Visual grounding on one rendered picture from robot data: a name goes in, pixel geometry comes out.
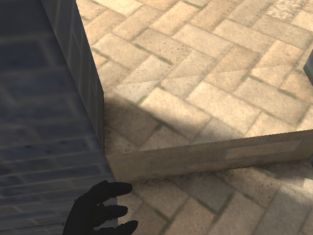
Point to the left robot hand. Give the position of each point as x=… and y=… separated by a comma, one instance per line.
x=85, y=215

